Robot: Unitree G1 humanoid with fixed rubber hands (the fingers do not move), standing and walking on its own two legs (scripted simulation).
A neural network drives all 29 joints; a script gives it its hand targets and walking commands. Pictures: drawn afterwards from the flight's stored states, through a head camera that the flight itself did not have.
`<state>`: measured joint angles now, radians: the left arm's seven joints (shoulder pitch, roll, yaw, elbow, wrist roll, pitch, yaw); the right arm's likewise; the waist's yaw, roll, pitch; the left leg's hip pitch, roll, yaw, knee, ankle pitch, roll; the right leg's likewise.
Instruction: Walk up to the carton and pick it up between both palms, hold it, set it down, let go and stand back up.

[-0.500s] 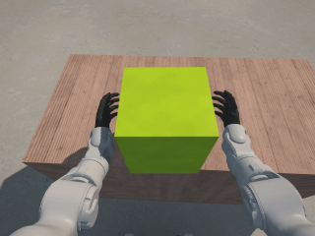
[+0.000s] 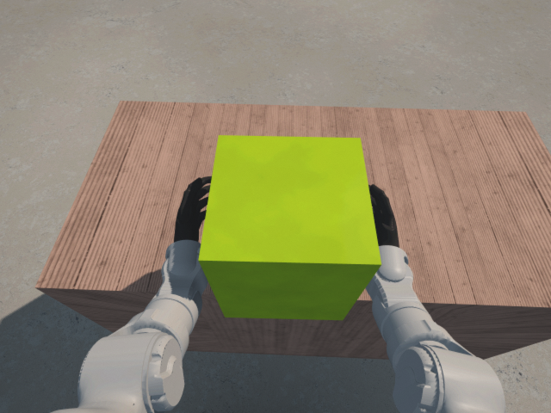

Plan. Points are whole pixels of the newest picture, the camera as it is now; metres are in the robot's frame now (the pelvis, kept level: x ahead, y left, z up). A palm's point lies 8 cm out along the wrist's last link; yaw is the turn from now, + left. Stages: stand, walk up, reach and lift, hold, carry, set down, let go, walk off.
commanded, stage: reach and lift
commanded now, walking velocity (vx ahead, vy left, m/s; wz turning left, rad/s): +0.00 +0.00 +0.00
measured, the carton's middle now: (286, 236) +0.40 -0.02 -0.02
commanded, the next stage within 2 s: none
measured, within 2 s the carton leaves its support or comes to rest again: leaves its support in 1.38 s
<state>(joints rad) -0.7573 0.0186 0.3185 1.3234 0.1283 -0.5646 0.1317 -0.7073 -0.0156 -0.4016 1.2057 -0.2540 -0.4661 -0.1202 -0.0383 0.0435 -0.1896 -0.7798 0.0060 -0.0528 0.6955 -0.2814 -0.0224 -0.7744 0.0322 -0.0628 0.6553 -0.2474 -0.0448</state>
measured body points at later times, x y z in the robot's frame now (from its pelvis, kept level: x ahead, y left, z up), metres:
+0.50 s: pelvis +0.02 +0.01 +0.01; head +0.10 +0.01 +0.45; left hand +0.42 +0.13 +0.01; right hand +0.40 -0.17 +0.00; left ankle +0.02 +0.13 -0.71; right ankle +0.02 -0.09 -0.71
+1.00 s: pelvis +0.01 +0.01 +0.00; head +0.10 +0.00 +0.44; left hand +0.42 +0.13 +0.01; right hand +0.40 -0.17 +0.00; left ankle +0.02 +0.13 -0.71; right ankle +0.02 -0.09 -0.71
